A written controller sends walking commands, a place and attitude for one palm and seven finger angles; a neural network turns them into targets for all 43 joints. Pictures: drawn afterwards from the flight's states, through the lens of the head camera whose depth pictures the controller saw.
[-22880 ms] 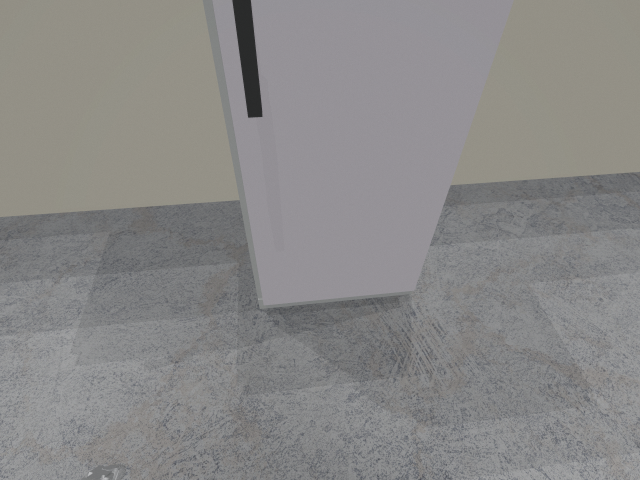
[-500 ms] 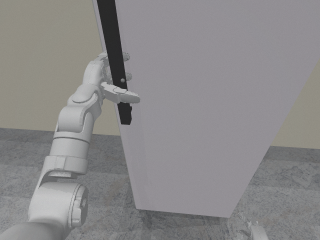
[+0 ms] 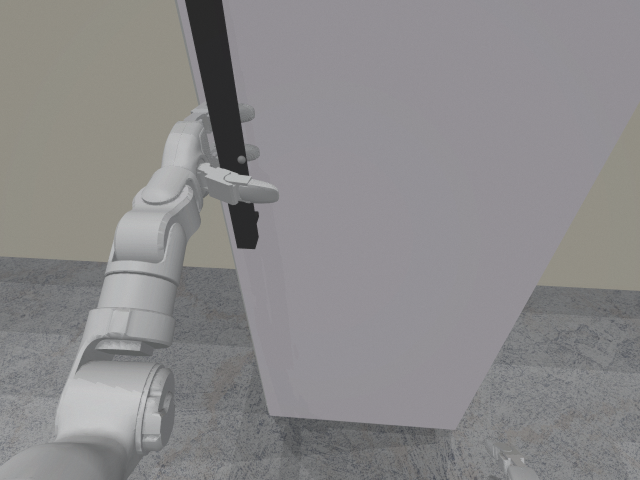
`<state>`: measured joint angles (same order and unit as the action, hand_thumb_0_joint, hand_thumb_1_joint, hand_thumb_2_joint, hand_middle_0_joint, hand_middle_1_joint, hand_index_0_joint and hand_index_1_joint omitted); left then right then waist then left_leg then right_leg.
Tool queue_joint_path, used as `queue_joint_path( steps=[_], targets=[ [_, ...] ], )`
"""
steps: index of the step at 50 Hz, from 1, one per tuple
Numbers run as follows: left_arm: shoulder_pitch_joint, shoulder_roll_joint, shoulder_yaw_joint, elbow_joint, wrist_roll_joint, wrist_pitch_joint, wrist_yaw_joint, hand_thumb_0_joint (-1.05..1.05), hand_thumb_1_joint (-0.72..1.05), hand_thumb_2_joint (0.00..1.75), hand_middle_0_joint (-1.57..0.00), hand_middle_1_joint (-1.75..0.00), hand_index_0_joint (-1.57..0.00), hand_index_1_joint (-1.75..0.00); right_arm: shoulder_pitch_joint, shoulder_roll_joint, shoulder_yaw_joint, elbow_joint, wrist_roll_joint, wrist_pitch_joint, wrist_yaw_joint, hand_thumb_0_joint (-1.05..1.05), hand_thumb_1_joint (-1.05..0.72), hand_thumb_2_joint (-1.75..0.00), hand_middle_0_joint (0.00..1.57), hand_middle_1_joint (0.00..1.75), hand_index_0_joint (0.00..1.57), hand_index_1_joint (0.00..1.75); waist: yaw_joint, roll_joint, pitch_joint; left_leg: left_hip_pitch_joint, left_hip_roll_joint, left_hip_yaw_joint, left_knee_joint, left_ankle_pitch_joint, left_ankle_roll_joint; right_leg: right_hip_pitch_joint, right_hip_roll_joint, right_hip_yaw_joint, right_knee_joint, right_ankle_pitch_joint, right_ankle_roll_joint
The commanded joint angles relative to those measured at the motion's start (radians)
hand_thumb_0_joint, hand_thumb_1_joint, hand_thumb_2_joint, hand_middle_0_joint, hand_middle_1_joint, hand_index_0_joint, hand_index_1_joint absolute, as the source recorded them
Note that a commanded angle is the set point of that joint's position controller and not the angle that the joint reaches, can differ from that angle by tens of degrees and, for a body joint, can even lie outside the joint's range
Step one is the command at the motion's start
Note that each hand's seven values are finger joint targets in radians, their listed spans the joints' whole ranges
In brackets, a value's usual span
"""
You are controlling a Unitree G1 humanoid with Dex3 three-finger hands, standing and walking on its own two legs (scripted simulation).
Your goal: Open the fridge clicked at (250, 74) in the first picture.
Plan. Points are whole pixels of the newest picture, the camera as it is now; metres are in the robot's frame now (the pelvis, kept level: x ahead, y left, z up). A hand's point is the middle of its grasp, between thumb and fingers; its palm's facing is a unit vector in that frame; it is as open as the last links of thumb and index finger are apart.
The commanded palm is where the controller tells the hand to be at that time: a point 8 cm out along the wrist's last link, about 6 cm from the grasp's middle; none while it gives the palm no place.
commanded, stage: grip the handle and tug to test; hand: left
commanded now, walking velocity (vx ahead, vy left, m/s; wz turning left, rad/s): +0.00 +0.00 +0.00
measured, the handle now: (233, 126) +0.46 +0.13 +0.26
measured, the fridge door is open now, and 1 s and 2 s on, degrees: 0 0 17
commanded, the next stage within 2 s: pull the door a little, standing still in 1.32 s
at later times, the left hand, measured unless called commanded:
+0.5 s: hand (243, 158) +0.41 +0.11 +0.24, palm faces -0.01 -1.00 +0.00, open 6.8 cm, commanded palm +0.39 +0.17 +0.24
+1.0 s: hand (243, 159) +0.41 +0.11 +0.24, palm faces +0.00 -1.00 +0.00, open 5.9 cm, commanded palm +0.38 +0.17 +0.24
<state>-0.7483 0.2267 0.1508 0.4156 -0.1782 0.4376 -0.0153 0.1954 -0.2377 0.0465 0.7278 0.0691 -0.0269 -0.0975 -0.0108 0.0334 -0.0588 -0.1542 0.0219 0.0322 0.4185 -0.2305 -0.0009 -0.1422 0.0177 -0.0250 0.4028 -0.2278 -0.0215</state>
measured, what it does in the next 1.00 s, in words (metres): stands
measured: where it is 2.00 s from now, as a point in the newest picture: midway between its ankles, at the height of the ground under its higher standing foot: outside the picture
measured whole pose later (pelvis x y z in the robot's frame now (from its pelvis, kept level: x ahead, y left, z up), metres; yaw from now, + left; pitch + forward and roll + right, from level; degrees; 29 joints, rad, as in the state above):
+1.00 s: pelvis +0.00 +0.00 +0.00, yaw +0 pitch -2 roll +0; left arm -0.72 0.22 0.15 0.37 -0.17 0.46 -0.01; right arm 0.18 -0.24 0.05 0.71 0.07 0.00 -0.10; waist -0.01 0.03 -0.06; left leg -0.14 0.03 0.03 0.41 -0.23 -0.01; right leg -0.13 0.02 -0.03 0.40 -0.23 -0.03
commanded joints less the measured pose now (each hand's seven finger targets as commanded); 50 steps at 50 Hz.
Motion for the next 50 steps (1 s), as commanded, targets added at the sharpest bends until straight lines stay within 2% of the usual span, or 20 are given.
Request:
queue_joint_path(
  steps=[1,5,6,9,11,14,16,20,21,23,25,27,35,37,40,41,44,46,47,50],
  targets=[
    [-0.483,0.194,0.076,-0.227,-0.001,-0.071,0.003,0.00,-0.22,0.42,-0.33,-1.24,-0.33,-1.24,-0.143,-0.126,-0.044,-0.160,-0.011,-0.050,-0.012,0.00,-0.90,-0.90,0.20,0.30,0.20,0.30,0.027,-0.077,-0.252,0.107,-0.021,-0.021,-0.023,0.243,0.038,0.047,0.008,0.009,-0.046,0.246,0.003],
    [-0.506,0.157,0.039,-0.240,0.002,-0.067,-0.004,0.00,-0.03,0.50,-0.35,-1.27,-0.35,-1.27,-0.146,-0.114,-0.039,-0.164,-0.004,-0.047,-0.010,0.00,-0.90,-0.90,0.20,0.30,0.20,0.30,0.009,-0.071,-0.237,0.103,-0.021,-0.015,-0.017,0.237,0.038,0.030,0.010,0.007,-0.046,0.255,0.005],
    [-0.477,0.157,0.041,-0.220,0.003,-0.064,-0.003,0.00,0.01,0.52,-0.35,-1.27,-0.35,-1.27,-0.148,-0.119,-0.041,-0.164,-0.005,-0.044,-0.011,0.00,-0.90,-0.90,0.20,0.30,0.20,0.30,0.017,-0.055,-0.223,0.106,-0.019,-0.018,-0.020,0.232,0.036,0.027,0.009,0.006,-0.048,0.235,0.004],
    [-0.551,0.137,0.016,-0.239,0.000,-0.063,-0.003,0.00,0.15,0.58,-0.37,-1.29,-0.37,-1.29,-0.147,-0.114,-0.039,-0.159,-0.003,-0.048,-0.012,0.00,-0.90,-0.90,0.20,0.30,0.20,0.30,-0.003,-0.050,-0.231,0.115,-0.020,-0.022,-0.012,0.229,0.037,0.009,0.011,0.007,-0.047,0.238,0.003],
    [-0.514,0.159,0.036,-0.238,-0.001,-0.064,-0.007,0.00,0.25,0.62,-0.38,-1.31,-0.38,-1.31,-0.148,-0.122,-0.043,-0.161,-0.008,-0.047,-0.014,0.00,-0.90,-0.90,0.20,0.30,0.20,0.30,0.012,-0.051,-0.258,0.128,-0.021,-0.024,-0.012,0.259,0.037,0.034,0.010,0.005,-0.040,0.263,0.001],
    [-0.572,0.104,-0.005,-0.232,-0.005,-0.066,-0.002,0.00,0.39,0.68,-0.40,-1.33,-0.40,-1.33,-0.147,-0.110,-0.036,-0.154,-0.004,-0.051,-0.011,0.00,-0.90,-0.90,0.20,0.30,0.20,0.30,-0.007,-0.048,-0.238,0.126,-0.021,-0.028,-0.007,0.241,0.036,0.002,0.013,0.002,-0.041,0.246,0.001],
    [-0.507,0.166,0.051,-0.231,-0.005,-0.067,0.000,0.00,0.48,0.72,-0.41,-1.34,-0.41,-1.34,-0.147,-0.123,-0.042,-0.159,-0.010,-0.048,-0.011,0.00,-0.90,-0.90,0.20,0.30,0.20,0.30,0.022,-0.060,-0.275,0.125,-0.023,-0.027,-0.010,0.276,0.035,0.050,0.010,0.003,-0.033,0.283,-0.001],
    [-0.499,0.145,0.040,-0.248,-0.002,-0.059,0.001,0.00,0.67,0.80,-0.43,-1.37,-0.43,-1.37,-0.151,-0.112,-0.038,-0.166,-0.007,-0.040,-0.006,0.00,-0.90,-0.90,0.20,0.30,0.20,0.30,0.017,-0.081,-0.267,0.109,-0.024,-0.018,-0.009,0.281,0.036,0.054,0.009,0.003,-0.029,0.314,0.003],
    [-0.460,0.149,0.043,-0.246,0.003,-0.058,0.002,0.00,0.71,0.82,-0.43,-1.37,-0.43,-1.37,-0.155,-0.117,-0.040,-0.171,-0.008,-0.035,-0.005,0.00,-0.90,-0.90,0.20,0.30,0.20,0.30,0.031,-0.068,-0.264,0.114,-0.023,-0.020,-0.013,0.296,0.036,0.066,0.008,0.001,-0.027,0.315,0.000],
    [-0.479,0.116,0.021,-0.278,0.001,-0.052,0.005,0.00,0.81,0.86,-0.44,-1.39,-0.44,-1.39,-0.165,-0.109,-0.038,-0.177,-0.005,-0.035,-0.003,0.00,-0.90,-0.90,0.20,0.30,0.20,0.30,0.021,-0.057,-0.256,0.120,-0.023,-0.014,-0.008,0.293,0.037,0.049,0.010,0.002,-0.030,0.319,0.002],
    [-0.475,0.128,0.026,-0.266,0.002,-0.042,0.005,0.00,0.90,0.90,-0.45,-1.40,-0.45,-1.40,-0.161,-0.111,-0.039,-0.173,-0.004,-0.030,-0.005,0.00,-0.90,-0.90,0.20,0.30,0.20,0.30,0.017,-0.076,-0.246,0.114,-0.021,-0.016,-0.010,0.278,0.036,0.045,0.012,0.003,-0.034,0.307,0.003],
    [-0.471,0.149,0.042,-0.274,-0.003,-0.041,0.001,0.00,0.90,0.90,-0.45,-1.40,-0.45,-1.40,-0.168,-0.115,-0.039,-0.177,-0.005,-0.029,-0.007,0.00,-0.90,-0.90,0.20,0.30,0.20,0.30,0.023,-0.078,-0.237,0.114,-0.020,-0.018,-0.014,0.274,0.038,0.042,0.009,0.003,-0.038,0.294,0.004],
    [-0.507,0.130,0.019,-0.258,0.006,-0.043,0.003,0.00,0.90,0.90,-0.45,-1.40,-0.45,-1.40,-0.162,-0.111,-0.036,-0.167,-0.007,-0.029,-0.010,0.00,-0.90,-0.90,0.20,0.30,0.20,0.30,0.008,-0.072,-0.238,0.113,-0.024,-0.020,-0.013,0.253,0.038,0.033,0.011,0.004,-0.041,0.273,0.003],
    [-0.509,0.138,0.021,-0.278,0.004,-0.049,0.001,0.00,0.90,0.90,-0.45,-1.40,-0.45,-1.40,-0.166,-0.113,-0.037,-0.172,-0.007,-0.029,-0.010,0.00,-0.90,-0.90,0.20,0.30,0.20,0.30,0.011,-0.050,-0.253,0.125,-0.023,-0.019,-0.016,0.259,0.039,0.039,0.008,0.007,-0.043,0.274,0.003],
    [-0.491,0.135,0.027,-0.284,-0.001,-0.054,-0.002,0.00,0.90,0.90,-0.45,-1.40,-0.45,-1.40,-0.168,-0.109,-0.038,-0.173,-0.008,-0.034,-0.008,0.00,-0.90,-0.90,0.20,0.30,0.20,0.30,0.019,-0.068,-0.272,0.125,-0.026,-0.017,-0.010,0.274,0.040,0.054,0.010,0.007,-0.037,0.307,0.003],
    [-0.451,0.162,0.047,-0.258,0.001,-0.052,-0.006,0.00,0.90,0.90,-0.45,-1.40,-0.45,-1.40,-0.166,-0.121,-0.039,-0.172,-0.010,-0.028,-0.011,0.00,-0.90,-0.90,0.20,0.30,0.20,0.30,0.028,-0.066,-0.259,0.118,-0.026,-0.016,-0.016,0.274,0.039,0.066,0.007,0.007,-0.039,0.300,0.003],
    [-0.478,0.144,0.033,-0.275,-0.003,-0.055,-0.006,0.00,0.90,0.90,-0.45,-1.40,-0.45,-1.40,-0.171,-0.111,-0.037,-0.175,-0.005,-0.030,-0.009,0.00,-0.90,-0.90,0.20,0.30,0.20,0.30,0.019,-0.074,-0.246,0.109,-0.024,-0.016,-0.015,0.258,0.039,0.052,0.010,0.006,-0.042,0.289,0.004],
    [-0.445,0.172,0.055,-0.247,-0.001,-0.051,-0.007,0.00,0.90,0.90,-0.45,-1.40,-0.45,-1.40,-0.168,-0.122,-0.038,-0.173,-0.010,-0.026,-0.012,0.00,-0.90,-0.90,0.20,0.30,0.20,0.30,0.028,-0.075,-0.235,0.107,-0.025,-0.017,-0.021,0.248,0.040,0.053,0.008,0.009,-0.047,0.273,0.006],
    [-0.473,0.164,0.043,-0.279,-0.001,-0.055,-0.008,0.00,0.90,0.90,-0.45,-1.40,-0.45,-1.40,-0.174,-0.116,-0.037,-0.179,-0.006,-0.027,-0.011,0.00,-0.90,-0.90,0.20,0.30,0.20,0.30,0.020,-0.065,-0.243,0.109,-0.023,-0.016,-0.023,0.249,0.040,0.051,0.006,0.009,-0.048,0.273,0.006],
    [-0.425,0.143,0.042,-0.314,-0.007,-0.052,-0.011,0.00,0.90,0.90,-0.45,-1.40,-0.45,-1.40,-0.179,-0.110,-0.037,-0.190,-0.006,-0.030,-0.007,0.00,-0.90,-0.90,0.20,0.30,0.20,0.30,0.034,-0.069,-0.270,0.114,-0.027,-0.012,-0.017,0.274,0.040,0.073,0.010,0.007,-0.039,0.314,0.005]
  ],
)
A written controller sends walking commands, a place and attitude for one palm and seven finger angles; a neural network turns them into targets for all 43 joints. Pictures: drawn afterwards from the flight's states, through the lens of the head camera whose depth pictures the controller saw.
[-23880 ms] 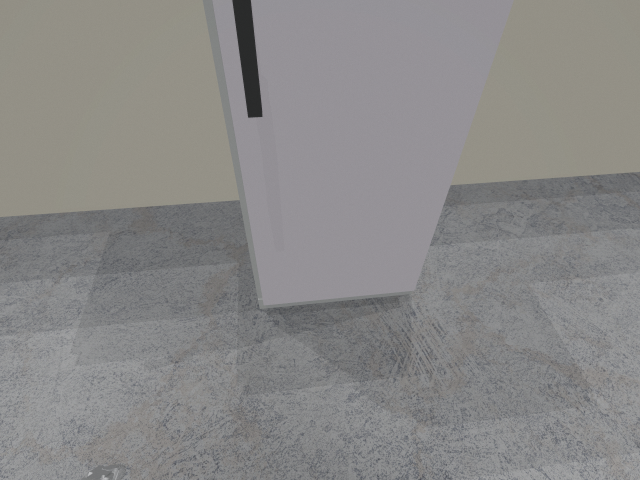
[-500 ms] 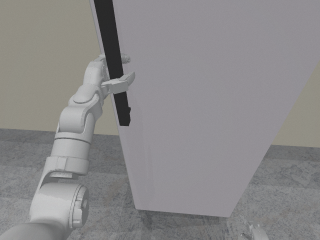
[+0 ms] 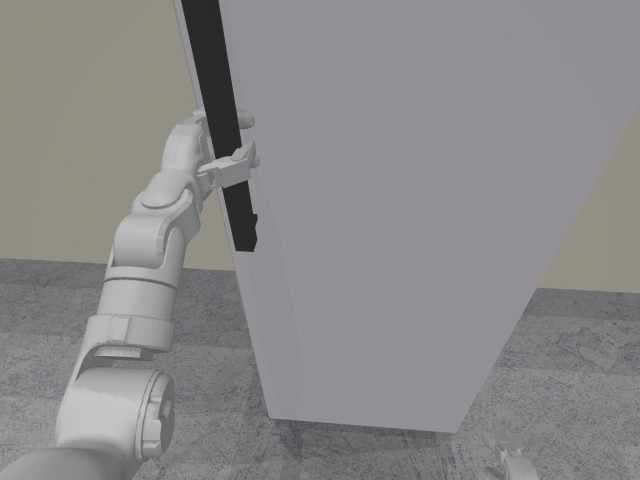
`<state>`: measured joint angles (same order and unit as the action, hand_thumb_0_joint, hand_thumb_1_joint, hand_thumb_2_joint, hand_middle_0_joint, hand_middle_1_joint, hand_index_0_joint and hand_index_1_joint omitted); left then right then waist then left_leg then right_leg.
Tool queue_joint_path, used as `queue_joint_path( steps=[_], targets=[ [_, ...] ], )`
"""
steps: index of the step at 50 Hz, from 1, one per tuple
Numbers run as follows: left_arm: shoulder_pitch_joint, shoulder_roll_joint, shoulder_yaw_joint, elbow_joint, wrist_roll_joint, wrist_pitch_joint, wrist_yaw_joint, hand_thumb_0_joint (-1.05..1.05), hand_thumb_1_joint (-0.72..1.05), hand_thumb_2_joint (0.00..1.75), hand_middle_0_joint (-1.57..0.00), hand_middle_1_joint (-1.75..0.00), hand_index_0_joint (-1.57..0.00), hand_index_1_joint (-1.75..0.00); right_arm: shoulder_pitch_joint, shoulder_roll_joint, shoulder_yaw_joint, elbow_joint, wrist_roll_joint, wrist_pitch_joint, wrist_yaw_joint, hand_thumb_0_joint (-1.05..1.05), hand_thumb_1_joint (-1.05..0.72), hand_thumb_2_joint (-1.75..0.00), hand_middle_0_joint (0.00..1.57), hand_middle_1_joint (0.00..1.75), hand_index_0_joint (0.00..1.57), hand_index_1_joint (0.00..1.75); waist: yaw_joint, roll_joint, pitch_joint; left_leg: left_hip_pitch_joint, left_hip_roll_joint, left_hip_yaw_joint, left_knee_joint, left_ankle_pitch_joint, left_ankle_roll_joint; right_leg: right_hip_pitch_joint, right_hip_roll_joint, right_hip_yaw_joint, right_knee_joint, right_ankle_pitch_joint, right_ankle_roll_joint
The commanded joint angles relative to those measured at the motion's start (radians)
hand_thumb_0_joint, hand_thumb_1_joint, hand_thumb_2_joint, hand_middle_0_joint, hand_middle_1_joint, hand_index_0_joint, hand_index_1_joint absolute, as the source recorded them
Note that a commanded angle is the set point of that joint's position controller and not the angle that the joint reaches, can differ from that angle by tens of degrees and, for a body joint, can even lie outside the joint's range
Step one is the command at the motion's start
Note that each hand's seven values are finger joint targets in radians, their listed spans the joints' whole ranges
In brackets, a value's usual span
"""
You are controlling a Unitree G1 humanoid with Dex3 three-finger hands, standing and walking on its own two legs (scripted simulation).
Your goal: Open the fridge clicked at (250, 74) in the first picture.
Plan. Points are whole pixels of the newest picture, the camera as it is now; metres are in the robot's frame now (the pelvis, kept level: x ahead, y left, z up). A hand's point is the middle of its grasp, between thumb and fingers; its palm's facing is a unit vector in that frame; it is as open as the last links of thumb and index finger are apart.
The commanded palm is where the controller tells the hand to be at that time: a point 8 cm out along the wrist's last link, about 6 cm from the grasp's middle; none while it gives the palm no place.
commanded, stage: grip the handle and tug to test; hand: left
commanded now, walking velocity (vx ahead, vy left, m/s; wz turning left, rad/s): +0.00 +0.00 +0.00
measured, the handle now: (231, 129) +0.46 +0.14 +0.26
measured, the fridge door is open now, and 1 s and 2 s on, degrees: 0 17 29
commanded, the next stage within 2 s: pull the door a little, standing still in 0.32 s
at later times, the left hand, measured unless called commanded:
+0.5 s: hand (237, 180) +0.37 +0.12 +0.24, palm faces -0.03 -1.00 -0.01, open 6.2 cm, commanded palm +0.34 +0.17 +0.24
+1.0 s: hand (240, 254) +0.27 +0.09 +0.22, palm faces -0.05 -0.98 -0.17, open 7.5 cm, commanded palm +0.24 +0.15 +0.23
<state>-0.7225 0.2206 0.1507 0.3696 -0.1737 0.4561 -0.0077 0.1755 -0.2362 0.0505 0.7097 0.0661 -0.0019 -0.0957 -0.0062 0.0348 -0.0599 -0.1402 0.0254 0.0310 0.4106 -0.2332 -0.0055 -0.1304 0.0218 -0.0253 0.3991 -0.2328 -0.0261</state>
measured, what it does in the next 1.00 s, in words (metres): stands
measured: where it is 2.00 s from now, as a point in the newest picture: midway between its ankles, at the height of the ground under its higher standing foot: outside the picture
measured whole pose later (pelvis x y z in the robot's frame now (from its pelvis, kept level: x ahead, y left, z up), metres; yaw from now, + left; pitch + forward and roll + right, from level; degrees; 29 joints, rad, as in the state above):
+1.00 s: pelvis -0.01 +0.01 -0.01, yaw +1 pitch +0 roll +0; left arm -0.05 0.23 -0.07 -0.49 -0.10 0.17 0.08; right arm 0.09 -0.21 0.05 0.53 0.01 0.15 -0.07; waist -0.03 0.05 -0.03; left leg -0.25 0.01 0.01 0.50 -0.26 0.00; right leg -0.22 0.01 -0.05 0.48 -0.26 -0.01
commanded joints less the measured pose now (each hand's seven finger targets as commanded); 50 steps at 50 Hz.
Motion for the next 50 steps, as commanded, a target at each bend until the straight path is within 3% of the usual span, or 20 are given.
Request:
queue_joint_path(
  steps=[1,3,6,8,11,15,16,18,21,23,26,34,37,38,39,40,41,43,46,50],
  targets=[
    [-0.413,0.170,0.056,-0.261,-0.008,-0.069,-0.021,0.00,0.90,0.90,-0.45,-1.40,-0.45,-1.40,-0.162,-0.121,-0.044,-0.172,-0.005,-0.050,-0.012,0.00,-0.90,-0.90,0.20,0.30,0.20,0.30,0.036,-0.059,-0.271,0.108,-0.029,-0.010,-0.013,0.281,0.044,0.072,0.004,0.008,-0.036,0.315,0.009],
    [-0.427,0.144,0.038,-0.286,-0.015,-0.063,-0.023,0.00,0.90,0.90,-0.45,-1.40,-0.45,-1.40,-0.164,-0.113,-0.040,-0.176,-0.003,-0.051,-0.009,0.00,-0.90,-0.90,0.20,0.30,0.20,0.30,0.030,-0.083,-0.259,0.100,-0.028,-0.011,-0.012,0.287,0.046,0.067,0.006,0.006,-0.034,0.334,0.011],
    [-0.354,0.171,0.066,-0.332,-0.014,-0.055,-0.024,0.00,0.90,0.90,-0.45,-1.40,-0.45,-1.40,-0.173,-0.120,-0.044,-0.189,-0.005,-0.045,-0.007,0.00,-0.90,-0.90,0.20,0.30,0.20,0.30,0.050,-0.065,-0.283,0.112,-0.028,-0.010,-0.014,0.319,0.044,0.100,0.005,0.005,-0.026,0.363,0.008],
    [-0.336,0.131,0.037,-0.403,-0.021,-0.050,-0.028,0.00,0.90,0.90,-0.45,-1.40,-0.45,-1.40,-0.186,-0.109,-0.040,-0.201,-0.001,-0.046,0.001,0.00,-0.90,-0.90,0.20,0.30,0.20,0.30,0.048,-0.063,-0.296,0.120,-0.028,-0.008,-0.009,0.349,0.043,0.107,0.007,0.000,-0.017,0.403,0.006],
    [-0.201,0.160,0.081,-0.469,-0.024,-0.034,-0.029,0.00,0.90,0.90,-0.45,-1.40,-0.45,-1.40,-0.199,-0.118,-0.045,-0.220,-0.004,-0.037,0.006,0.00,-0.90,-0.90,0.20,0.30,0.20,0.30,0.075,-0.062,-0.315,0.123,-0.028,-0.005,-0.006,0.404,0.043,0.148,0.006,0.001,-0.001,0.481,0.008],
    [-0.106,0.142,0.076,-0.614,-0.029,-0.003,-0.038,0.00,0.90,0.90,-0.45,-1.40,-0.45,-1.40,-0.221,-0.107,-0.040,-0.239,-0.002,-0.027,0.020,0.00,-0.90,-0.90,0.20,0.30,0.20,0.30,0.079,-0.079,-0.334,0.123,-0.028,0.004,0.005,0.458,0.042,0.177,0.003,-0.001,0.021,0.597,0.018],
    [-0.074,0.167,0.098,-0.631,-0.027,0.004,-0.038,0.00,0.90,0.90,-0.45,-1.40,-0.45,-1.40,-0.225,-0.116,-0.044,-0.243,-0.004,-0.020,0.017,0.00,-0.90,-0.90,0.20,0.30,0.20,0.30,0.085,-0.077,-0.328,0.131,-0.026,0.004,0.005,0.476,0.043,0.184,0.002,-0.002,0.023,0.610,0.017],
    [-0.068,0.133,0.067,-0.686,-0.030,0.031,-0.037,0.00,0.90,0.90,-0.45,-1.40,-0.45,-1.40,-0.235,-0.104,-0.039,-0.248,0.000,-0.017,0.023,0.00,-0.90,-0.90,0.20,0.30,0.20,0.30,0.079,-0.068,-0.323,0.131,-0.028,0.007,0.015,0.497,0.041,0.176,0.002,-0.003,0.030,0.639,0.020],
    [-0.061,0.168,0.098,-0.708,-0.029,0.072,-0.028,0.00,0.90,0.90,-0.45,-1.40,-0.45,-1.40,-0.242,-0.114,-0.039,-0.240,-0.006,-0.007,0.020,0.00,-0.90,-0.90,0.20,0.30,0.20,0.30,0.081,-0.058,-0.307,0.138,-0.032,0.005,0.021,0.493,0.042,0.168,0.002,0.001,0.032,0.650,0.023],
    [-0.186,0.107,0.030,-0.659,-0.032,0.097,-0.024,0.00,0.90,0.90,-0.45,-1.40,-0.45,-1.40,-0.244,-0.103,-0.033,-0.216,-0.001,-0.005,0.016,0.00,-0.90,-0.90,0.20,0.30,0.20,0.30,0.044,-0.089,-0.246,0.126,-0.033,0.002,0.023,0.453,0.041,0.113,0.006,-0.005,0.018,0.592,0.025],
    [-0.119,0.128,0.053,-0.720,-0.024,0.109,-0.012,0.00,0.90,0.90,-0.45,-1.40,-0.45,-1.40,-0.258,-0.106,-0.033,-0.229,-0.007,-0.001,0.018,0.00,-0.90,-0.90,0.20,0.30,0.20,0.30,0.071,-0.029,-0.292,0.149,-0.039,-0.005,0.030,0.477,0.039,0.137,0.002,-0.001,0.032,0.589,0.015],
    [0.125,0.080,0.011,-0.886,-0.042,0.135,-0.044,0.00,0.90,0.90,-0.45,-1.40,-0.45,-1.40,-0.318,-0.083,-0.012,-0.282,-0.008,0.036,0.041,0.00,-0.90,-0.90,0.20,0.30,0.20,0.30,0.088,-0.107,-0.267,0.107,-0.036,-0.015,0.032,0.431,0.045,0.137,-0.007,-0.004,0.048,0.597,0.029],
    [0.225,0.108,0.027,-1.004,-0.040,0.148,-0.048,0.00,0.90,0.90,-0.45,-1.40,-0.45,-1.40,-0.342,-0.079,-0.008,-0.309,-0.005,0.050,0.053,0.00,-0.90,-0.90,0.20,0.30,0.20,0.30,0.102,-0.071,-0.270,0.102,-0.032,-0.015,0.034,0.432,0.045,0.135,-0.007,-0.004,0.056,0.564,0.022],
    [0.095,0.234,-0.016,-1.067,0.043,-0.069,0.019,0.00,0.90,0.90,-0.45,-1.40,-0.45,-1.40,-0.267,-0.102,-0.021,-0.367,-0.030,0.059,0.032,0.00,-0.90,-0.90,0.20,0.30,0.20,0.30,0.002,-0.064,-0.094,0.036,0.007,-0.033,0.141,0.425,0.054,-0.077,-0.079,0.066,-0.044,0.499,0.056],
    [0.271,0.143,-0.045,-0.899,0.051,-0.129,0.048,0.00,0.90,0.90,-0.45,-1.40,-0.45,-1.40,-0.255,-0.073,-0.016,-0.323,-0.038,0.077,0.025,0.00,-0.90,-0.90,0.20,0.30,0.20,0.30,0.003,-0.132,-0.093,0.034,0.002,-0.038,0.182,0.359,0.044,-0.122,-0.107,0.063,-0.056,0.431,0.044],
    [0.322,0.125,-0.078,-0.940,0.065,-0.188,0.059,0.00,0.90,0.90,-0.45,-1.40,-0.45,-1.40,-0.246,-0.067,-0.016,-0.325,-0.049,0.087,0.022,0.00,-0.90,-0.90,0.20,0.30,0.20,0.30,0.010,-0.176,-0.104,0.018,-0.002,-0.043,0.186,0.293,0.041,-0.136,-0.126,0.065,-0.071,0.391,0.036],
    [0.301,0.159,-0.061,-1.009,0.073,-0.244,0.072,0.00,0.90,0.90,-0.45,-1.40,-0.45,-1.40,-0.245,-0.070,-0.024,-0.323,-0.051,0.091,0.017,0.00,-0.90,-0.90,0.20,0.30,0.20,0.30,0.007,-0.151,-0.118,0.024,-0.001,-0.045,0.181,0.275,0.040,-0.142,-0.142,0.066,-0.071,0.388,0.019],
    [0.306,0.130,-0.108,-1.065,0.083,-0.330,0.084,0.00,0.90,0.90,-0.45,-1.40,-0.45,-1.40,-0.226,-0.054,-0.019,-0.323,-0.055,0.097,0.016,0.00,-0.90,-0.90,0.20,0.30,0.20,0.30,-0.010,-0.091,-0.193,0.076,0.010,-0.044,0.160,0.314,0.039,-0.137,-0.151,0.057,-0.037,0.343,0.011],
    [0.351,0.145,-0.108,-1.134,0.096,-0.411,0.096,0.00,0.90,0.90,-0.45,-1.40,-0.45,-1.40,-0.222,-0.066,-0.034,-0.334,-0.057,0.104,0.015,0.00,-0.90,-0.90,0.20,0.30,0.20,0.30,-0.014,0.009,-0.246,0.146,0.051,-0.069,0.124,0.528,0.041,-0.129,-0.102,0.010,0.026,0.346,0.026],
    [0.418,0.122,-0.126,-1.188,0.110,-0.478,0.097,0.00,0.90,0.90,-0.45,-1.40,-0.45,-1.40,-0.209,-0.048,-0.041,-0.363,-0.063,0.107,0.017,0.00,-0.90,-0.90,0.20,0.30,0.20,0.30,-0.014,0.007,-0.305,0.139,0.077,-0.094,0.123,0.701,0.035,-0.066,-0.075,0.003,0.087,0.406,0.033]
  ],
)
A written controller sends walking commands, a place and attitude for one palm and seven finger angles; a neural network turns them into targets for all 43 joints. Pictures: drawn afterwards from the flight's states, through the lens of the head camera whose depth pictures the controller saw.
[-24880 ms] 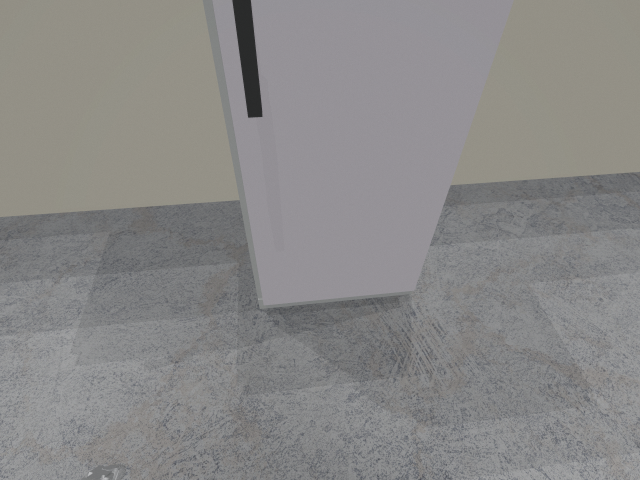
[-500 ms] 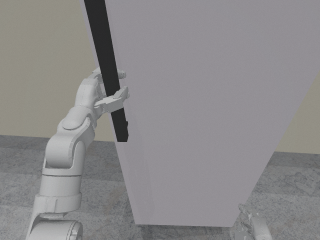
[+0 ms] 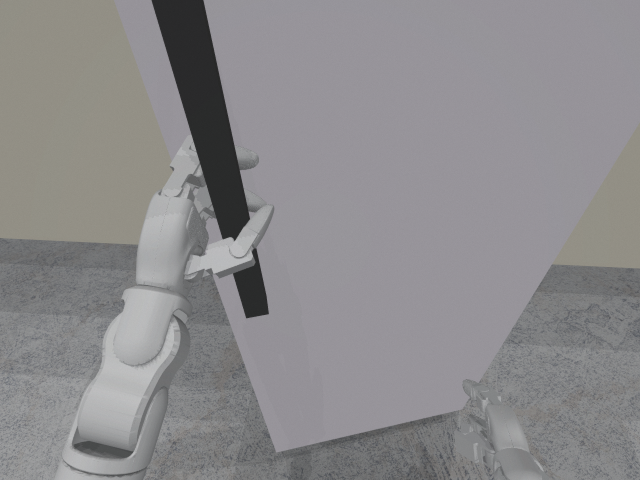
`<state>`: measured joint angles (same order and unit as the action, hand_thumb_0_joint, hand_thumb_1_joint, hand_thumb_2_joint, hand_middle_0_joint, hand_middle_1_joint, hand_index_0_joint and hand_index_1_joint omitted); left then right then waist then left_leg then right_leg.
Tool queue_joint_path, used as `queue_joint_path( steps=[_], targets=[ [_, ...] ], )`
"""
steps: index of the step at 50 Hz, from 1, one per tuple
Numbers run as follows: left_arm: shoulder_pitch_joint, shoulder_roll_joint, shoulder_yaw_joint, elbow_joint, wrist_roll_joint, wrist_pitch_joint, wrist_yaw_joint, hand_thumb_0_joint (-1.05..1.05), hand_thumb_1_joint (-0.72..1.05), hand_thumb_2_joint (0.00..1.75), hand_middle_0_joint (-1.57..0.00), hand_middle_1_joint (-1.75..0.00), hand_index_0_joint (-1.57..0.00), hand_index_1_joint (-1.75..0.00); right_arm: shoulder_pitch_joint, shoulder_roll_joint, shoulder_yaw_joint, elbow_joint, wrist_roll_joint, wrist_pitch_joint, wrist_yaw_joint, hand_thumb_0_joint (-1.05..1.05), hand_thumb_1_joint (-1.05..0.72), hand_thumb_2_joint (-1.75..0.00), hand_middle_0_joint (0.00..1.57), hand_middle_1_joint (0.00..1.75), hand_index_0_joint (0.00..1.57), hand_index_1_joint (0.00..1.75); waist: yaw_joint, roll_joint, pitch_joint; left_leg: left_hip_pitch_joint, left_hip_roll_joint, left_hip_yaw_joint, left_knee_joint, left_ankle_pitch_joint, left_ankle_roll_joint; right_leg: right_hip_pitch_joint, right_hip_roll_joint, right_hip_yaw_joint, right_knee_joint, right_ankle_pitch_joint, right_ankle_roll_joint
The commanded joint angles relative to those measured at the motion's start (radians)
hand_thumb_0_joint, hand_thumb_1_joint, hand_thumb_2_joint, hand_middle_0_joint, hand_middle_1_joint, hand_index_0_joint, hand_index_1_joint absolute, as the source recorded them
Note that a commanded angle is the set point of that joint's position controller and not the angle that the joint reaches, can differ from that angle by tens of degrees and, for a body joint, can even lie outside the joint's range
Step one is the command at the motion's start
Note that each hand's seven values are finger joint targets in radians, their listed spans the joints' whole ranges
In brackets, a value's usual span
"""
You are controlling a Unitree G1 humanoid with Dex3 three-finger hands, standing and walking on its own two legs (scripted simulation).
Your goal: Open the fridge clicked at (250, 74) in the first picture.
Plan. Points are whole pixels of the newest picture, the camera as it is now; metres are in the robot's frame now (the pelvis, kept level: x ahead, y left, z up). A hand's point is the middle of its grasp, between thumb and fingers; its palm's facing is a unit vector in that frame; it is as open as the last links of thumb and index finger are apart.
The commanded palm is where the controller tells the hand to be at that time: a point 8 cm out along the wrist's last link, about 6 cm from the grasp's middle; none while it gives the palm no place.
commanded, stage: walk backward, drawing the door open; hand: left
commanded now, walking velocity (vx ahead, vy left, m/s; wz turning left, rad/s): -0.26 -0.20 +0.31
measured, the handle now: (227, 177) +0.33 +0.10 +0.26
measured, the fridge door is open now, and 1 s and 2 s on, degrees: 17 29 56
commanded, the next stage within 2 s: none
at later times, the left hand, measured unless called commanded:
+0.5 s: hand (272, 317) +0.20 +0.05 +0.22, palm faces +0.02 -0.98 -0.21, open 7.9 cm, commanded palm +0.17 +0.10 +0.24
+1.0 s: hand (295, 327) +0.19 +0.03 +0.22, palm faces +0.28 -0.95 -0.15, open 7.8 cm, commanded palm +0.15 +0.07 +0.23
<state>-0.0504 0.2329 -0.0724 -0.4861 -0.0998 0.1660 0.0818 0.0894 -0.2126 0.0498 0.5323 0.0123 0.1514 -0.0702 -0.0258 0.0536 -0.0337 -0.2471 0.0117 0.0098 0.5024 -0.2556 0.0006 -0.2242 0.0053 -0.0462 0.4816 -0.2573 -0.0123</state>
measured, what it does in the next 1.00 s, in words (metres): steps to the right, turning left: right foot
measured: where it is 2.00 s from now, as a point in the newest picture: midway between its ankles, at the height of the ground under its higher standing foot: outside the picture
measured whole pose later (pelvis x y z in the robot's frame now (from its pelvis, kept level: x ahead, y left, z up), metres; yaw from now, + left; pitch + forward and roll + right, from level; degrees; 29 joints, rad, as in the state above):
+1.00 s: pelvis -0.05 -0.16 -0.01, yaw +28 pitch +0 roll +0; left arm -0.20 0.23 -0.09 -0.58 -0.06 0.03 0.04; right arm 0.07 -0.13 0.00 0.68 0.00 -0.10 -0.03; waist -0.06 0.00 0.20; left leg -0.51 0.06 -0.08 0.89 -0.45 -0.06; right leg -0.30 0.02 -0.09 0.62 -0.31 -0.07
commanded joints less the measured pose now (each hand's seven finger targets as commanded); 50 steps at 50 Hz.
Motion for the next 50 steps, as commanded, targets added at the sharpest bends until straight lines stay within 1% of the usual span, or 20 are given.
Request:
queue_joint_path(
  steps=[1,7,11,21,29,32,35,36,37,38,39,40,41,42,44,45,46,47,48,50],
  targets=[
    [-0.218,0.111,0.095,-0.329,0.037,-0.200,0.009,0.00,0.90,0.90,-0.45,-1.40,-0.45,-1.40,-0.122,-0.075,-0.041,-0.184,-0.008,-0.050,-0.007,0.00,-0.90,-0.90,0.20,0.30,0.20,0.30,0.012,-0.015,-0.326,0.236,0.095,-0.090,0.010,0.699,0.026,0.024,-0.053,0.013,0.010,0.373,0.021],
    [-0.193,0.075,0.060,-0.349,0.055,-0.287,0.019,0.00,0.90,0.90,-0.45,-1.40,-0.45,-1.40,-0.134,-0.060,-0.040,-0.165,-0.020,-0.097,-0.006,0.00,-0.90,-0.90,0.20,0.30,0.20,0.30,0.007,-0.051,-0.218,0.033,0.117,-0.160,-0.124,0.331,0.036,0.015,-0.029,0.028,-0.019,0.085,0.020],
    [-0.222,0.107,0.084,-0.367,0.068,-0.322,0.033,0.00,0.90,0.90,-0.45,-1.40,-0.45,-1.40,-0.131,-0.053,-0.050,-0.126,-0.019,-0.137,-0.003,0.00,-0.90,-0.90,0.20,0.30,0.20,0.30,0.001,-0.074,-0.206,-0.005,0.090,-0.143,-0.133,0.121,0.026,0.001,-0.057,0.052,-0.086,-0.022,0.004],
    [-0.273,0.107,0.078,-0.415,0.067,-0.278,0.047,0.00,0.90,0.90,-0.45,-1.40,-0.45,-1.40,-0.118,-0.030,-0.076,-0.071,0.003,-0.215,-0.005,0.00,-0.90,-0.90,0.20,0.30,0.20,0.30,-0.019,-0.109,-0.201,0.012,0.029,-0.069,0.043,0.008,-0.009,-0.095,-0.141,0.032,-0.129,-0.202,-0.063],
    [-0.330,0.091,0.082,-0.447,0.042,-0.226,0.028,0.00,0.90,0.90,-0.45,-1.40,-0.45,-1.40,-0.128,-0.022,-0.079,-0.056,-0.003,-0.249,-0.008,0.00,-0.90,-0.90,0.20,0.30,0.20,0.30,-0.017,-0.085,-0.137,-0.222,0.054,-0.185,-0.002,-0.159,-0.003,0.003,-0.110,0.053,-0.048,-0.296,-0.072],
    [-0.328,0.089,0.091,-0.460,0.049,-0.216,0.029,0.00,0.90,0.90,-0.45,-1.40,-0.45,-1.40,-0.095,-0.016,-0.083,-0.038,0.001,-0.255,-0.003,0.00,-0.90,-0.90,0.20,0.30,0.20,0.30,-0.016,-0.152,-0.168,-0.204,0.008,-0.004,0.252,-0.118,-0.051,0.010,-0.250,0.069,-0.149,-0.327,-0.138],
    [-0.324,0.065,0.081,-0.429,0.065,-0.209,0.012,0.00,0.90,0.90,-0.45,-1.40,-0.45,-1.40,-0.071,-0.017,-0.071,-0.064,-0.007,-0.272,0.001,0.00,-0.90,-0.90,0.20,0.30,0.20,0.30,-0.003,-0.197,-0.156,-0.191,0.047,0.067,0.436,-0.201,-0.040,0.014,-0.307,-0.041,-0.094,-0.076,-0.164],
    [-0.314,0.050,0.056,-0.409,0.055,-0.209,0.006,0.00,0.90,0.90,-0.45,-1.40,-0.45,-1.40,-0.060,-0.028,-0.065,-0.058,-0.008,-0.283,0.000,0.00,-0.90,-0.90,0.20,0.30,0.20,0.30,-0.017,-0.149,-0.132,-0.133,0.075,0.028,0.327,-0.141,-0.032,-0.012,-0.272,-0.077,0.014,0.023,-0.154],
    [-0.343,0.024,0.028,-0.418,0.046,-0.212,-0.001,0.00,0.90,0.90,-0.45,-1.40,-0.45,-1.40,-0.037,-0.038,-0.059,-0.061,-0.016,-0.294,-0.004,0.00,-0.90,-0.90,0.20,0.30,0.20,0.30,-0.039,-0.077,-0.108,-0.096,0.124,-0.089,0.143,-0.030,0.001,-0.074,-0.196,-0.112,0.184,0.069,-0.115],
    [-0.379,-0.001,0.001,-0.412,0.029,-0.219,-0.012,0.00,0.90,0.90,-0.45,-1.40,-0.45,-1.40,-0.038,-0.071,-0.066,-0.069,-0.023,-0.305,-0.005,0.00,-0.90,-0.90,0.20,0.30,0.20,0.30,-0.055,0.085,-0.070,-0.034,0.285,-0.430,-0.077,0.219,0.094,-0.249,-0.080,-0.097,0.388,-0.043,-0.042],
    [-0.391,0.008,0.016,-0.390,0.024,-0.234,-0.028,0.00,0.90,0.90,-0.45,-1.40,-0.45,-1.40,-0.057,-0.087,-0.082,-0.077,-0.045,-0.315,-0.004,0.00,-0.90,-0.90,0.20,0.30,0.20,0.30,-0.035,0.216,-0.078,-0.023,0.467,-0.817,-0.295,0.320,0.191,-0.290,0.018,0.033,0.607,-0.280,0.031],
    [-0.409,0.060,0.066,-0.408,0.044,-0.251,-0.042,0.00,0.90,0.90,-0.45,-1.40,-0.45,-1.40,-0.101,-0.087,-0.087,-0.071,-0.048,-0.313,0.007,0.00,-0.90,-0.90,0.20,0.30,0.20,0.30,-0.005,0.076,-0.127,-0.058,0.471,-0.786,-0.291,0.199,0.191,-0.204,-0.012,0.214,0.689,-0.246,0.035],
    [-0.435,0.117,0.123,-0.488,0.057,-0.267,-0.038,0.00,0.90,0.90,-0.45,-1.40,-0.45,-1.40,-0.116,-0.083,-0.101,-0.077,-0.050,-0.306,0.008,0.00,-0.90,-0.90,0.20,0.30,0.20,0.30,-0.001,0.077,-0.149,-0.034,0.414,-0.721,-0.203,0.250,0.196,-0.225,-0.001,0.206,0.659,-0.264,0.037],
    [-0.415,0.070,0.098,-0.467,0.056,-0.285,-0.045,0.00,0.90,0.90,-0.45,-1.40,-0.45,-1.40,-0.164,-0.079,-0.104,-0.058,-0.053,-0.314,0.013,0.00,-0.90,-0.90,0.20,0.30,0.20,0.30,0.014,0.076,-0.156,-0.026,0.387,-0.611,-0.114,0.361,0.173,-0.199,-0.018,0.242,0.513,-0.284,0.026],
    [-0.358,0.013,0.095,-0.401,0.038,-0.286,-0.031,0.00,0.90,0.90,-0.45,-1.40,-0.45,-1.40,-0.138,-0.055,-0.101,-0.030,-0.036,-0.331,0.022,0.00,-0.90,-0.90,0.20,0.30,0.20,0.30,0.048,0.012,-0.285,-0.024,0.248,-0.363,-0.016,0.343,0.047,0.122,0.000,0.158,-0.002,-0.165,-0.007],
    [-0.416,0.027,0.081,-0.417,0.038,-0.280,-0.021,0.00,0.90,0.90,-0.45,-1.40,-0.45,-1.40,-0.088,-0.031,-0.103,-0.015,-0.017,-0.327,0.025,0.00,-0.90,-0.90,0.20,0.30,0.20,0.30,0.021,-0.132,-0.356,-0.034,0.103,-0.195,0.077,0.129,-0.017,0.276,-0.072,0.120,-0.210,0.067,-0.050],
    [-0.412,0.090,0.113,-0.413,0.041,-0.270,-0.008,0.00,0.90,0.90,-0.45,-1.40,-0.45,-1.40,-0.078,-0.008,-0.099,-0.016,-0.004,-0.322,0.026,0.00,-0.90,-0.90,0.20,0.30,0.20,0.30,0.011,-0.307,-0.371,-0.188,-0.015,0.020,0.267,-0.143,-0.075,0.386,-0.225,0.170,-0.151,0.237,-0.140],
    [-0.452,0.089,0.112,-0.442,0.045,-0.274,-0.001,0.00,0.90,0.90,-0.45,-1.40,-0.45,-1.40,-0.119,-0.022,-0.097,-0.039,0.003,-0.320,0.028,0.00,-0.90,-0.90,0.20,0.30,0.20,0.30,0.044,-0.282,-0.321,-0.268,-0.001,0.025,0.476,-0.270,-0.053,0.284,-0.336,0.203,-0.105,0.353,-0.196],
    [-0.405,0.077,0.115,-0.437,0.048,-0.265,-0.002,0.00,0.90,0.90,-0.45,-1.40,-0.45,-1.40,-0.132,-0.031,-0.109,-0.047,0.010,-0.321,0.020,0.00,-0.90,-0.90,0.20,0.30,0.20,0.30,0.044,-0.210,-0.296,-0.269,0.021,-0.007,0.634,-0.334,-0.041,0.245,-0.341,0.197,-0.049,0.548,-0.217],
    [-0.389,0.023,0.044,-0.425,0.066,-0.273,-0.010,0.00,0.90,0.90,-0.45,-1.40,-0.45,-1.40,-0.130,-0.001,-0.070,-0.059,-0.020,-0.316,0.005,0.00,-0.90,-0.90,0.20,0.30,0.20,0.30,0.030,-0.190,-0.236,-0.319,0.034,0.026,0.663,-0.332,-0.041,0.281,-0.330,0.107,0.020,0.806,-0.212]
  ],
)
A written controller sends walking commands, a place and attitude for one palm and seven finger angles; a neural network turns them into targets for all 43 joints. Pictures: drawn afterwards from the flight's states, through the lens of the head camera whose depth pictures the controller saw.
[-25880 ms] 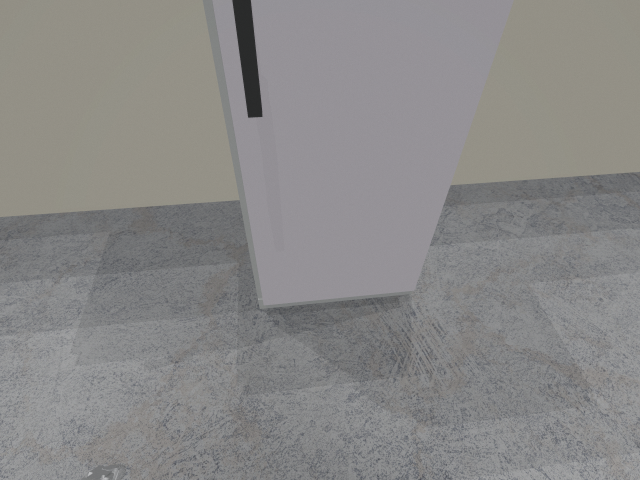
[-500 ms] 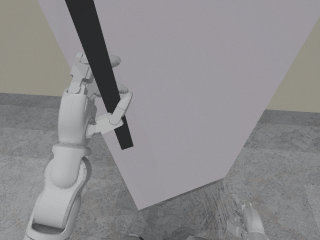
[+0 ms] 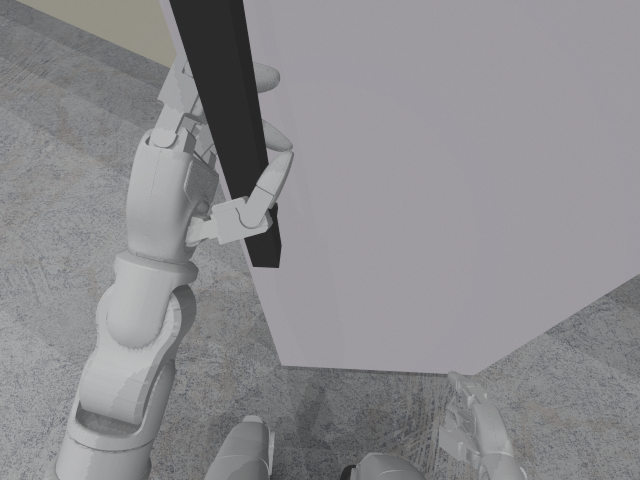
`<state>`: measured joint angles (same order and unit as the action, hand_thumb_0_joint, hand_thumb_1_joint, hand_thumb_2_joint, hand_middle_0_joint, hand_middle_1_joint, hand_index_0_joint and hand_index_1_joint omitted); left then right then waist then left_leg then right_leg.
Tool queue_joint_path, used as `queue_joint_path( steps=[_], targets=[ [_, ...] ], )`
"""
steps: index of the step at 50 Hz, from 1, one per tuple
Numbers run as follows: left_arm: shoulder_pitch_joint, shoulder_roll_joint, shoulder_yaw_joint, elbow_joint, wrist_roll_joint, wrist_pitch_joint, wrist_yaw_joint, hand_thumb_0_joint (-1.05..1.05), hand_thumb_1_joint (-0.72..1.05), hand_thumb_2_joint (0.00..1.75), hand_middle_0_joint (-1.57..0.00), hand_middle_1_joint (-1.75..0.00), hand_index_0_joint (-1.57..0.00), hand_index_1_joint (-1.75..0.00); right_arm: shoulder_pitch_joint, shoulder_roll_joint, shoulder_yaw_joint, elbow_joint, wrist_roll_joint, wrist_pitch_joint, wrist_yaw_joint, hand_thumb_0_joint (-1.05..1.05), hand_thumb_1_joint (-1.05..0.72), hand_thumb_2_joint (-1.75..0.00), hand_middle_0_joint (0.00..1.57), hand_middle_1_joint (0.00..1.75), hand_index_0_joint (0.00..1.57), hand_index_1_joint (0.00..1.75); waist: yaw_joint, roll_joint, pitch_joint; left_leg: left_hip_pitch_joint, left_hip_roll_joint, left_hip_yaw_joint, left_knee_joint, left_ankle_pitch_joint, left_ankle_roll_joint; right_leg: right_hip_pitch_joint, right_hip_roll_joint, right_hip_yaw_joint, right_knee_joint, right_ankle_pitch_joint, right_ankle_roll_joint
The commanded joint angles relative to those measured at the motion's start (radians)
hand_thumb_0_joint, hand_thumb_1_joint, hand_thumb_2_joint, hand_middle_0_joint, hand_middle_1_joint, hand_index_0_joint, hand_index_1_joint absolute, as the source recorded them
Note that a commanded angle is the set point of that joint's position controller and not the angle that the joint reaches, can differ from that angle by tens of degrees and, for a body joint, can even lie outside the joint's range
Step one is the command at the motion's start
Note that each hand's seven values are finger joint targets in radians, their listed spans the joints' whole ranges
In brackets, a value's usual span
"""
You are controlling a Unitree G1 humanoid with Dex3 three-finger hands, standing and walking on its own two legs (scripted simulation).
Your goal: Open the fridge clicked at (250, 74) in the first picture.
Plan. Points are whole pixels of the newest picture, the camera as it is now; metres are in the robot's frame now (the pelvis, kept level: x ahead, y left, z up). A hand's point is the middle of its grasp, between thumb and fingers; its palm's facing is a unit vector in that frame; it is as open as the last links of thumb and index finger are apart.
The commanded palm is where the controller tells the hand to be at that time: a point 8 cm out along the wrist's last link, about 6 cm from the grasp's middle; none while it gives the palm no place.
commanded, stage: walk backward, drawing the door open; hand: left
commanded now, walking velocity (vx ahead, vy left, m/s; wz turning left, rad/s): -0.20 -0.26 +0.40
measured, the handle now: (243, 103) +0.35 +0.06 +0.28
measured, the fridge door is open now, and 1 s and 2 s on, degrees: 29 56 74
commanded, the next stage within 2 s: stop walking and hold the door back in 1.34 s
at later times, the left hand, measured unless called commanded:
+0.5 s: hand (290, 279) +0.24 +0.03 +0.24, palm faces +0.27 -0.95 -0.13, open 7.0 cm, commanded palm +0.19 +0.07 +0.24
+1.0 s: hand out of the picture +0.10 -0.03 +0.23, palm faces +0.59 -0.79 -0.16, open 7.0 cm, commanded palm +0.04 -0.01 +0.24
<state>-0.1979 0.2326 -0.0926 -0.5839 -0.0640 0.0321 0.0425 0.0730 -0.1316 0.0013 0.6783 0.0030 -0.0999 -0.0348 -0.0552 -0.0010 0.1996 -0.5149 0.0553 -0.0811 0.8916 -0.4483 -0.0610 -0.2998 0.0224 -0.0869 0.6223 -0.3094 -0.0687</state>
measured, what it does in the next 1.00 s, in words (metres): steps to the right, turning left: left foot, then right foot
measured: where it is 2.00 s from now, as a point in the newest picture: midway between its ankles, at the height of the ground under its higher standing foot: outside the picture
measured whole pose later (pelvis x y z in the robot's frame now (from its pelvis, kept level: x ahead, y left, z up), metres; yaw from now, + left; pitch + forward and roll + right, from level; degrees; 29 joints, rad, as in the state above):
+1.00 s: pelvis -0.05 -0.29 +0.00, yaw +34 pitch +0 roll -1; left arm 0.06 0.29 0.03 -0.63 -0.08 0.00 0.10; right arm 0.14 -0.16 0.04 0.59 0.01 -0.03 -0.01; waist -0.02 0.01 0.08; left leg -0.40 0.09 -0.09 0.78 -0.42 -0.04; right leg -0.31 -0.01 -0.04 0.53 -0.20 0.01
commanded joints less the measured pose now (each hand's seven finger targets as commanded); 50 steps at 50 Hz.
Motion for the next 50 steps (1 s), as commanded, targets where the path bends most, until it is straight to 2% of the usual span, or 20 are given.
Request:
queue_joint_path(
  steps=[1,5,9,10,12,14,18,20,21,24,33,34,35,36,38,40,45,47,48,50],
  targets=[
    [-0.227,0.015,0.064,-0.298,0.030,-0.141,0.036,0.00,0.90,0.90,-0.45,-1.40,-0.45,-1.40,-0.113,-0.089,-0.016,-0.205,-0.011,-0.062,-0.033,0.00,-0.90,-0.90,0.20,0.30,0.20,0.30,0.061,-0.134,-0.455,-0.035,0.000,0.125,0.181,-0.114,0.022,0.381,-0.348,0.125,-0.098,0.931,-0.154],
    [-0.200,0.001,0.046,-0.299,0.033,-0.163,0.046,0.00,0.90,0.90,-0.45,-1.40,-0.45,-1.40,-0.094,-0.091,0.006,-0.245,-0.025,-0.024,-0.039,0.00,-0.90,-0.90,0.20,0.30,0.20,0.30,0.059,-0.181,-0.496,0.027,-0.037,0.211,-0.120,-0.019,0.029,0.481,-0.304,0.062,-0.058,1.095,-0.104],
    [-0.217,-0.024,0.006,-0.294,0.032,-0.172,0.050,0.00,0.90,0.90,-0.45,-1.40,-0.45,-1.40,-0.056,-0.124,-0.015,-0.275,-0.001,0.022,-0.028,0.00,-0.90,-0.90,0.20,0.30,0.20,0.30,0.028,-0.164,-0.568,0.278,0.013,0.154,-0.385,0.271,0.076,0.417,-0.277,0.028,0.061,1.165,-0.006],
    [-0.233,-0.025,-0.003,-0.293,0.026,-0.178,0.048,0.00,0.90,0.90,-0.45,-1.40,-0.45,-1.40,-0.051,-0.150,-0.031,-0.284,0.006,0.031,-0.025,0.00,-0.90,-0.90,0.20,0.30,0.20,0.30,0.010,-0.080,-0.595,0.502,0.104,0.058,-0.399,0.642,0.125,0.225,-0.225,-0.006,0.160,1.033,0.051],
    [-0.238,-0.059,-0.019,-0.279,0.005,-0.176,0.039,0.00,0.90,0.90,-0.45,-1.40,-0.45,-1.40,-0.094,-0.178,-0.047,-0.315,0.009,0.055,-0.001,0.00,-0.90,-0.90,0.20,0.30,0.20,0.30,0.025,0.181,-0.535,0.835,0.371,-0.256,-0.450,1.407,0.267,-0.225,-0.046,0.057,0.274,-0.039,0.123],
    [-0.259,0.010,0.052,-0.273,0.045,-0.171,0.032,0.00,0.90,0.90,-0.45,-1.40,-0.45,-1.40,-0.176,-0.156,-0.029,-0.302,-0.004,0.045,0.017,0.00,-0.90,-0.90,0.20,0.30,0.20,0.30,0.050,0.212,-0.428,0.678,0.392,-0.228,-0.406,1.257,0.249,-0.227,-0.073,0.169,0.212,-0.197,0.059],
    [-0.245,0.008,0.052,-0.259,0.033,-0.169,0.044,0.00,0.90,0.90,-0.45,-1.40,-0.45,-1.40,-0.139,-0.154,-0.046,-0.293,0.028,0.028,0.018,0.00,-0.90,-0.90,0.20,0.30,0.20,0.30,0.054,0.066,-0.506,0.365,0.176,0.016,-0.315,0.628,0.100,0.266,-0.061,0.080,-0.202,0.252,0.080],
    [-0.231,0.110,0.129,-0.258,0.024,-0.159,0.055,0.00,0.90,0.90,-0.45,-1.40,-0.45,-1.40,-0.149,-0.120,-0.033,-0.304,0.023,0.031,0.008,0.00,-0.90,-0.90,0.20,0.30,0.20,0.30,0.072,-0.330,-0.493,0.185,-0.071,0.129,0.008,-0.070,0.049,0.204,-0.280,0.227,-0.303,0.424,-0.019],
    [-0.150,0.114,0.159,-0.256,0.016,-0.143,0.064,0.00,0.90,0.90,-0.45,-1.40,-0.45,-1.40,-0.131,-0.138,-0.043,-0.286,0.022,0.031,0.001,0.00,-0.90,-0.90,0.20,0.30,0.20,0.30,0.105,-0.296,-0.523,0.150,-0.067,0.072,0.191,-0.148,0.059,0.176,-0.355,0.305,-0.320,0.324,-0.085],
    [-0.178,0.088,0.145,-0.318,0.016,-0.155,0.074,0.00,0.90,0.90,-0.45,-1.40,-0.45,-1.40,-0.119,-0.104,-0.006,-0.259,0.002,0.041,-0.002,0.00,-0.90,-0.90,0.20,0.30,0.20,0.30,0.070,-0.152,-0.506,0.086,-0.026,0.064,0.246,-0.135,0.043,0.232,-0.355,0.238,-0.249,0.420,-0.125],
    [-0.084,0.056,0.080,-0.326,0.027,-0.152,0.073,0.00,0.90,0.90,-0.45,-1.40,-0.45,-1.40,-0.025,-0.142,-0.012,-0.293,0.006,0.068,-0.006,0.00,-0.90,-0.90,0.20,0.30,0.20,0.30,0.047,-0.092,-0.530,0.286,0.002,0.138,-0.421,0.083,0.077,0.246,-0.289,0.089,-0.225,0.292,-0.025],
    [-0.090,0.059,0.071,-0.331,0.024,-0.151,0.070,0.00,0.90,0.90,-0.45,-1.40,-0.45,-1.40,-0.021,-0.159,-0.019,-0.306,0.008,0.069,-0.006,0.00,-0.90,-0.90,0.20,0.30,0.20,0.30,0.029,-0.007,-0.511,0.367,0.103,-0.006,-0.540,0.185,0.130,0.109,-0.229,0.051,-0.122,0.183,0.033],
    [-0.109,0.050,0.057,-0.327,0.028,-0.158,0.066,0.00,0.90,0.90,-0.45,-1.40,-0.45,-1.40,-0.057,-0.197,-0.031,-0.328,0.008,0.063,-0.006,0.00,-0.90,-0.90,0.20,0.30,0.20,0.30,0.041,0.216,-0.453,0.426,0.296,-0.279,-0.585,0.418,0.215,-0.082,-0.102,0.009,0.046,0.114,0.103],
    [-0.108,0.057,0.053,-0.285,0.029,-0.161,0.067,0.00,0.90,0.90,-0.45,-1.40,-0.45,-1.40,-0.069,-0.209,-0.047,-0.339,0.009,0.065,-0.003,0.00,-0.90,-0.90,0.20,0.30,0.20,0.30,0.049,0.302,-0.433,0.464,0.473,-0.503,-0.602,0.663,0.300,-0.202,-0.074,0.077,0.261,-0.087,0.122],
    [-0.133,0.088,0.109,-0.334,0.045,-0.168,0.049,0.00,0.90,0.90,-0.45,-1.40,-0.45,-1.40,-0.097,-0.166,-0.034,-0.279,-0.006,0.050,-0.009,0.00,-0.90,-0.90,0.20,0.30,0.20,0.30,0.051,0.128,-0.368,0.453,0.404,-0.340,-0.533,0.877,0.264,-0.261,-0.063,0.158,0.401,-0.118,0.095],
    [-0.029,0.035,0.085,-0.292,0.037,-0.162,0.046,0.00,0.90,0.90,-0.45,-1.40,-0.45,-1.40,-0.088,-0.180,-0.047,-0.250,0.001,0.033,0.003,0.00,-0.90,-0.90,0.20,0.30,0.20,0.30,0.067,0.166,-0.359,0.456,0.304,-0.163,-0.477,0.874,0.185,-0.177,-0.051,0.133,0.222,-0.090,0.100],
    [0.016,0.071,0.143,-0.327,0.020,-0.178,0.071,0.00,0.90,0.90,-0.45,-1.40,-0.45,-1.40,-0.100,-0.169,-0.047,-0.257,0.024,0.020,0.007,0.00,-0.90,-0.90,0.20,0.30,0.20,0.30,0.075,0.151,-0.425,0.302,0.149,-0.085,-0.387,0.564,0.111,0.190,-0.019,0.048,-0.224,0.150,0.112],
    [0.049,0.152,0.206,-0.331,0.015,-0.173,0.083,0.00,0.90,0.90,-0.45,-1.40,-0.45,-1.40,-0.100,-0.116,-0.029,-0.274,0.025,0.022,0.004,0.00,-0.90,-0.90,0.20,0.30,0.20,0.30,0.063,-0.249,-0.416,0.104,-0.035,0.102,-0.083,0.060,0.034,0.208,-0.305,0.239,-0.293,0.409,-0.004],
    [0.063,0.216,0.303,-0.342,0.005,-0.172,0.098,0.00,0.90,0.90,-0.45,-1.40,-0.45,-1.40,-0.083,-0.120,-0.016,-0.257,0.002,0.010,-0.003,0.00,-0.90,-0.90,0.20,0.30,0.20,0.30,0.084,-0.254,-0.425,0.069,-0.047,0.076,0.082,-0.110,0.042,0.124,-0.388,0.266,-0.300,0.462,-0.070],
    [0.105,0.193,0.305,-0.403,0.007,-0.171,0.086,0.00,0.90,0.90,-0.45,-1.40,-0.45,-1.40,-0.054,-0.121,-0.028,-0.252,0.007,0.012,-0.014,0.00,-0.90,-0.90,0.20,0.30,0.20,0.30,0.079,-0.225,-0.484,0.028,-0.024,0.067,0.305,-0.131,0.036,0.193,-0.372,0.226,-0.237,0.474,-0.119]
  ],
)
